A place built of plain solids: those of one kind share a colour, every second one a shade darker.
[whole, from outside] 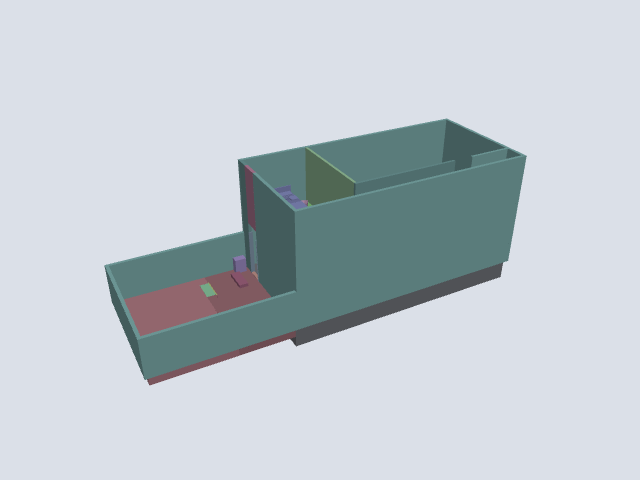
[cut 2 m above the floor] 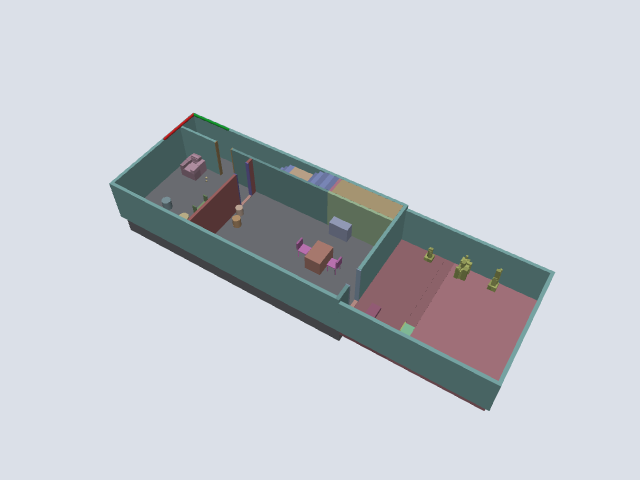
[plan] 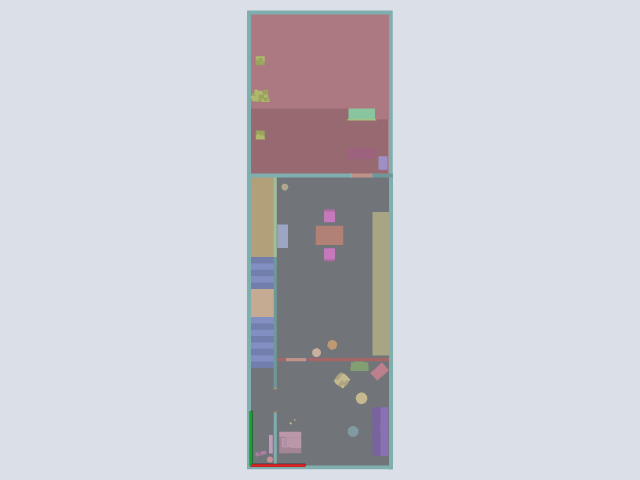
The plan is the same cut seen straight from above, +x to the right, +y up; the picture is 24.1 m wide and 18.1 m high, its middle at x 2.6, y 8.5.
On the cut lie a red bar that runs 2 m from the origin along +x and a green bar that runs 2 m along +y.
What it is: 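A terraced town house, two up and two down, 5.2 m between the party walls, 10.9 m deep; a hall 0.85 m wide; a stair of 14 risers of 193 mm on goings of 240 mm, 0.85 m wide, straight between the party wall and the hall's partition, arriving straight on the upper floor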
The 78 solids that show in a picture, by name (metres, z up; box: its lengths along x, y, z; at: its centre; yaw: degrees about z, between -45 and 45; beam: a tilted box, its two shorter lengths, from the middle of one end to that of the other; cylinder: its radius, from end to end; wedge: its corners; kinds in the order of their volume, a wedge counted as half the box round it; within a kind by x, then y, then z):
{
 "wall_1": {"box": [0.15, 11.16, 5.35], "at": [-0.07, 5.43, 2.62]},
 "wall_2": {"box": [0.15, 6.3, 1.85], "at": [-0.07, 14.01, 0.88]},
 "wall_3": {"box": [0.12, 2.0, 5.35], "at": [0.91, 1.0, 2.62]},
 "wall_4": {"box": [0.12, 4.94, 5.35], "at": [0.91, 5.38, 2.62]},
 "wall_5": {"box": [3.9, 0.15, 5.35], "at": [1.8, 10.93, 2.62]},
 "wall_6": {"box": [5.5, 0.15, 5.35], "at": [2.6, -0.07, 2.62]},
 "wall_7": {"box": [5.5, 0.15, 1.85], "at": [2.6, 17.08, 0.88]},
 "wall_8": {"box": [0.74, 0.15, 5.35], "at": [4.98, 10.93, 2.62]},
 "wall_9": {"box": [0.15, 11.16, 5.35], "at": [5.27, 5.43, 2.62]},
 "wall_10": {"box": [0.15, 6.3, 1.85], "at": [5.27, 14.01, 0.88]},
 "ground_1": {"box": [3.68, 0.4, 0.5], "at": [1.84, 13.26, -0.25]},
 "ground_2": {"box": [5.2, 2.06, 0.5], "at": [2.6, 12.03, -0.25]},
 "ground_3": {"box": [5.2, 3.55, 0.5], "at": [2.6, 15.23, -0.25]},
 "ground_4": {"box": [0.52, 0.4, 0.5], "at": [4.94, 13.26, -0.25]},
 "under_landing_1": {"box": [0.85, 3.0, 2.68], "at": [0.43, 9.36, 1.29]},
 "tread_1": {"box": [0.85, 0.24, 0.24], "at": [0.43, 3.8, 0.07]},
 "tread_2": {"box": [0.85, 0.24, 0.44], "at": [0.43, 4.04, 0.17]},
 "tread_3": {"box": [0.85, 0.24, 0.63], "at": [0.43, 4.28, 0.26]},
 "tread_4": {"box": [0.85, 0.24, 0.82], "at": [0.43, 4.52, 0.36]},
 "tread_5": {"box": [0.85, 0.24, 1.01], "at": [0.43, 4.76, 0.46]},
 "tread_6": {"box": [0.85, 0.24, 1.21], "at": [0.43, 5.0, 0.55]},
 "tread_7": {"box": [0.85, 0.24, 1.4], "at": [0.43, 5.24, 0.65]},
 "tread_8": {"box": [0.85, 0.24, 1.59], "at": [0.43, 5.48, 0.75]},
 "tread_9": {"box": [0.85, 0.24, 1.78], "at": [0.43, 6.78, 0.84]},
 "tread_10": {"box": [0.85, 0.24, 1.98], "at": [0.43, 7.02, 0.94]},
 "tread_11": {"box": [0.85, 0.24, 2.17], "at": [0.43, 7.26, 1.03]},
 "tread_12": {"box": [0.85, 0.24, 2.36], "at": [0.43, 7.5, 1.13]},
 "tread_13": {"box": [0.85, 0.24, 2.55], "at": [0.43, 7.74, 1.23]},
 "half_landing_1": {"box": [0.85, 1.06, 1.59], "at": [0.43, 6.13, 0.75]},
 "bedroom_front_wall_1": {"box": [4.28, 0.12, 2.7], "at": [3.06, 7.8, 3.95]},
 "bedstead_upper_1": {"box": [1.02, 1.45, 0.67], "at": [3.59, 9.36, 2.98]},
 "bedstead_upper_2": {"box": [0.35, 0.55, 0.77], "at": [4.93, 9.01, 3.03]},
 "bedstead_upper_3": {"box": [0.05, 1.4, 1.03], "at": [5.13, 9.36, 3.16]},
 "kitchen_wall_1": {"box": [0.3, 0.12, 2.65], "at": [1.12, 3.99, 1.27]},
 "kitchen_wall_2": {"box": [3.06, 0.12, 2.65], "at": [3.67, 3.99, 1.27]},
 "partition_low_beyond_1": {"box": [0.12, 3.0, 2.65], "at": [0.91, 9.36, 1.27]},
 "slotfit_chair_1": {"box": [0.23, 0.45, 0.85], "at": [1.17, 0.86, 0.37]},
 "slotfit_chair_2": {"box": [0.42, 0.23, 0.68], "at": [1.27, 0.57, 0.29]},
 "slotfit_chair_3": {"box": [0.42, 0.21, 0.68], "at": [1.27, 1.16, 0.29]},
 "slotfit_chair_4": {"box": [0.84, 0.81, 0.46], "at": [1.48, 0.86, 0.18]},
 "slotfit_chair_5": {"box": [0.61, 0.4, 0.51], "at": [1.59, 0.86, 0.21]},
 "slotfit_chair_6": {"box": [0.41, 0.2, 0.68], "at": [1.69, 0.56, 0.29]},
 "slotfit_chair_7": {"box": [0.41, 0.21, 0.68], "at": [1.69, 1.16, 0.29]},
 "kitchen_table_1": {"box": [1.04, 0.73, 0.77], "at": [2.96, 8.68, 0.34]},
 "slotfit_sofa_1": {"box": [0.31, 0.45, 0.5], "at": [4.72, 1.05, 0.2]},
 "slotfit_sofa_2": {"box": [0.31, 0.45, 0.5], "at": [4.72, 1.97, 0.2]},
 "slotfit_sofa_3": {"box": [0.3, 0.46, 0.5], "at": [4.73, 0.59, 0.2]},
 "slotfit_sofa_4": {"box": [0.3, 0.47, 0.5], "at": [4.73, 1.51, 0.2]},
 "slotfit_sofa_5": {"box": [0.3, 0.46, 0.5], "at": [5.03, 0.59, 0.2]},
 "slotfit_sofa_6": {"box": [0.3, 0.45, 0.5], "at": [5.03, 1.05, 0.2]},
 "slotfit_sofa_7": {"box": [0.3, 0.47, 0.5], "at": [5.03, 1.51, 0.2]},
 "slotfit_sofa_8": {"box": [0.3, 0.45, 0.5], "at": [5.03, 1.97, 0.2]},
 "back_wall_over_door_1": {"box": [0.88, 0.15, 2.74], "at": [4.18, 10.93, 3.93]},
 "slotfit_storage_1": {"box": [0.65, 0.34, 1.64], "at": [4.1, 3.73, 0.77]},
 "slotfit_kitchen_wall_table_1": {"box": [0.41, 0.89, 0.8], "at": [1.19, 8.64, 0.35]},
 "yard_feature_fill_1": {"box": [1.0, 0.4, 0.4], "at": [4.18, 13.26, -0.2]},
 "kitchen_run_worktop_1": {"box": [0.62, 5.41, 0.04], "at": [4.89, 6.85, 0.88]},
 "own_bin_1": {"box": [0.34, 0.51, 0.73], "at": [4.98, 11.41, 0.32]},
 "yard_step_1": {"box": [1.09, 0.41, 0.2], "at": [4.18, 11.76, 0.05]},
 "own_plant_yard_1": {"box": [0.12, 0.17, 1.22], "at": [0.37, 15.27, 0.56]},
 "own_plant_yard_2": {"box": [0.2, 0.2, 0.7], "at": [0.55, 14.08, 0.3]},
 "own_plant_yard_3": {"box": [0.22, 0.15, 0.6], "at": [0.59, 13.8, 0.25]},
 "clutter_front_1": {"cylinder": 0.22, "from": [4.17, 2.53, -0.05], "to": [4.17, 2.53, 0.41]},
 "box_cardboard_1": {"box": [0.6, 0.4, 0.28], "at": [4.85, 3.54, 0.09], "yaw": 42.1},
 "slotfit_low_table_1": {"cylinder": 0.2, "from": [3.85, 1.28, -0.05], "to": [3.85, 1.28, 0.46]},
 "radiator_1": {"box": [0.14, 0.7, 0.6], "at": [0.75, 0.8, 0.42]},
 "clutter_kitchen_1": {"cylinder": 0.18, "from": [3.06, 4.55, -0.05], "to": [3.06, 4.55, 0.44]},
 "own_basket_passage_1": {"cylinder": 0.17, "from": [2.47, 4.25, -0.05], "to": [2.47, 4.25, 0.41]},
 "side_chair_1": {"box": [0.38, 0.08, 0.38], "at": [2.96, 7.74, 0.65]},
 "side_chair_2": {"box": [0.42, 0.42, 0.04], "at": [2.96, 7.98, 0.43]},
 "side_chair_3": {"box": [0.42, 0.42, 0.04], "at": [2.96, 9.38, 0.43]},
 "side_chair_4": {"box": [0.38, 0.08, 0.38], "at": [2.96, 9.62, 0.65]},
 "doorframe_back_1": {"box": [0.044, 0.19, 2.15], "at": [3.77, 10.93, 1.02]},
 "doorframe_back_2": {"box": [0.044, 0.19, 2.15], "at": [4.58, 10.93, 1.02]},
 "threshold_1": {"box": [0.86, 0.13, 0.07], "at": [1.71, 3.99, -0.01]},
 "threshold_2": {"box": [0.85, 0.16, 0.08], "at": [4.18, 10.93, -0.01]},
 "doorframe_kitchen_1": {"box": [0.044, 0.16, 2.15], "at": [1.3, 3.99, 1.02]},
 "doorframe_front_room_1": {"box": [0.16, 0.043, 2.15], "at": [0.91, 2.02, 1.02]}
}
